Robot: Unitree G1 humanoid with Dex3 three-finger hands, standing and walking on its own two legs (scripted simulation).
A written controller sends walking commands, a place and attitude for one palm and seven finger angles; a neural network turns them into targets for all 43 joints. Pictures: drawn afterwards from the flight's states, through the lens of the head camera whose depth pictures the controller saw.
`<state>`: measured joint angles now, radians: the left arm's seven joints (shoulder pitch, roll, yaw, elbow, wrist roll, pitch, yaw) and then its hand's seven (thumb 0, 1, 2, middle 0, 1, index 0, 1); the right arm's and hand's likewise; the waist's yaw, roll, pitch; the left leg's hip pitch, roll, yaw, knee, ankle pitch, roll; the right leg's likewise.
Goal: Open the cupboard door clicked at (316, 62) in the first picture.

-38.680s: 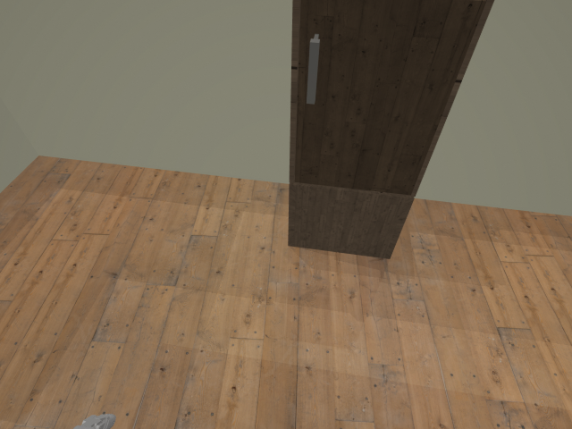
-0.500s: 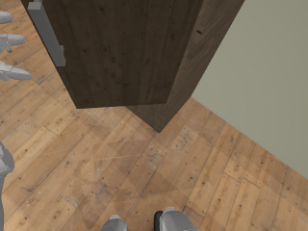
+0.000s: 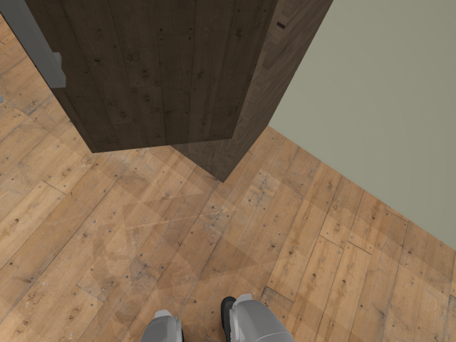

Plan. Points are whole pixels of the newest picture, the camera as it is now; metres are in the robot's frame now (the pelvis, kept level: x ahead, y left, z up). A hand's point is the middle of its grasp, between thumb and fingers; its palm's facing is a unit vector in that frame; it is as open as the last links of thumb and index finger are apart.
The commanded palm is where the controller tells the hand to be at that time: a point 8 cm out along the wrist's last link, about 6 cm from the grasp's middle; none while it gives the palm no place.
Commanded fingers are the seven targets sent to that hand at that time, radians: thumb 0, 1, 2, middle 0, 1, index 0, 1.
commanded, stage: move the hooked fingers beside the handle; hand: left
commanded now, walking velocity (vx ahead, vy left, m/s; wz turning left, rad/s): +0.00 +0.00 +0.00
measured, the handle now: (35, 31) +0.57 +0.23 +0.11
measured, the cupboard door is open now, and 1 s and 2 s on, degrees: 46 46 46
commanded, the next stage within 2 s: slide the fingers in behind the handle in 0.26 s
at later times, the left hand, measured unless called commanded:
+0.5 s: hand out of the picture +0.51 +0.29 +0.12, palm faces +0.06 -1.00 +0.00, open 14.0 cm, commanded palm +0.49 +0.32 +0.11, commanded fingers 0.00 -0.50 0.30 -0.30 -1.20 -0.30 -1.20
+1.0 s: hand (1, 58) +0.52 +0.26 +0.11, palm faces +0.07 -1.00 -0.02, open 14.0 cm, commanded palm +0.50 +0.29 +0.11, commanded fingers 0.00 -0.50 0.30 -0.30 -1.20 -0.30 -1.20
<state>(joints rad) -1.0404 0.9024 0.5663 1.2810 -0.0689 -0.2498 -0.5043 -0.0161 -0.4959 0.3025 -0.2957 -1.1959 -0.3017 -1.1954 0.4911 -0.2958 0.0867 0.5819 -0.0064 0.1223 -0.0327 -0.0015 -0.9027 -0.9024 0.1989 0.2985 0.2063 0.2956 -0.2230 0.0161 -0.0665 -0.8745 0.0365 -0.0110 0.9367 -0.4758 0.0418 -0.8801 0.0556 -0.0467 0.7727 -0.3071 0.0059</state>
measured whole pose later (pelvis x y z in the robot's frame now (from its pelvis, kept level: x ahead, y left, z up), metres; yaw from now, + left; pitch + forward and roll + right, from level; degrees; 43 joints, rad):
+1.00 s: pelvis +0.00 -0.01 +0.00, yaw +1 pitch +21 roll -4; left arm -1.00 0.73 0.47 1.22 -0.09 -0.27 -0.38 -0.02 -0.50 0.30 -0.30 -1.20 -0.30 -1.21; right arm 0.47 -0.29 0.06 0.60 -0.01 0.10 -0.02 0.00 -0.90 -0.90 0.20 0.30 0.21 0.30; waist -0.20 0.02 -0.08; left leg -0.81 0.03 -0.02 0.91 -0.47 0.03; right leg -0.82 0.05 -0.05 0.76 -0.32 0.00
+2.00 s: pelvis +0.00 -0.01 +0.00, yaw +2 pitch +20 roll -3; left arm -1.00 0.60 0.42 1.23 -0.08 -0.31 -0.27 -0.02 -0.50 0.30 -0.30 -1.20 -0.31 -1.20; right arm 0.46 -0.28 0.05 0.62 -0.01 0.07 -0.01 0.00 -0.90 -0.90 0.20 0.30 0.21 0.30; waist -0.18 0.03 -0.08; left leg -0.79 0.02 -0.01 0.90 -0.46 0.03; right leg -0.81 0.04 -0.05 0.78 -0.32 0.00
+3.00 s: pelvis +0.00 -0.01 +0.01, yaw +1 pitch +20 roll -3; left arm -0.97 0.55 0.43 1.19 -0.08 -0.32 -0.22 0.00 0.73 0.84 -0.35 -1.35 -0.36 -1.34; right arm 0.45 -0.28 0.04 0.60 -0.02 0.06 0.00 0.00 -0.90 -0.90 0.20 0.30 0.20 0.30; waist -0.18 0.04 -0.09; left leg -0.78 0.02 0.00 0.89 -0.46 0.03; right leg -0.81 0.04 -0.03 0.78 -0.32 0.00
